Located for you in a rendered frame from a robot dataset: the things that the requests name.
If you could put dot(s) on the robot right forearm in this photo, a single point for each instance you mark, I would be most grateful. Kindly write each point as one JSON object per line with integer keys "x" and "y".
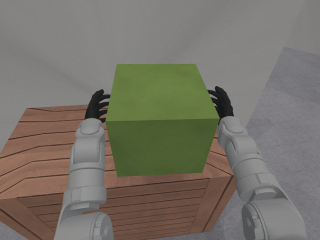
{"x": 254, "y": 181}

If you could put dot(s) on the carton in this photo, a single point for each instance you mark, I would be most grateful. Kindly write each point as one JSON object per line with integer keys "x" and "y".
{"x": 160, "y": 120}

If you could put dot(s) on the right robot upper arm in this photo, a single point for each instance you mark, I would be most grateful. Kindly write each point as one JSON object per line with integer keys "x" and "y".
{"x": 272, "y": 219}

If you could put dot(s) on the robot left forearm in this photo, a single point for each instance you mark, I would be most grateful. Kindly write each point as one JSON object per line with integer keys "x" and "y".
{"x": 85, "y": 191}

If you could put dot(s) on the left robot upper arm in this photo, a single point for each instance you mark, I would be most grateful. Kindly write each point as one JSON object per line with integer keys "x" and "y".
{"x": 90, "y": 226}

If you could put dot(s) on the robot left hand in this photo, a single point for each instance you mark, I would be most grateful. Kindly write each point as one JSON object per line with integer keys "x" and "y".
{"x": 94, "y": 106}

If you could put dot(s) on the pedestal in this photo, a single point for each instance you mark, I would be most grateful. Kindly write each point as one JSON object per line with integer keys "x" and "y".
{"x": 34, "y": 174}

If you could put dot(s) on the robot right hand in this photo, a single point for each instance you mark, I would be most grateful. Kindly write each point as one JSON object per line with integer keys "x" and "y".
{"x": 223, "y": 108}

